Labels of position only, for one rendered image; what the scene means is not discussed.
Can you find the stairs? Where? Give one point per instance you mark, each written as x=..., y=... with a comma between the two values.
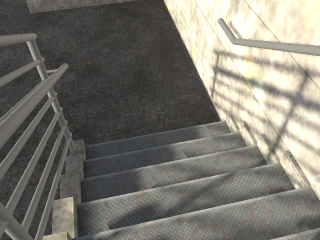
x=195, y=183

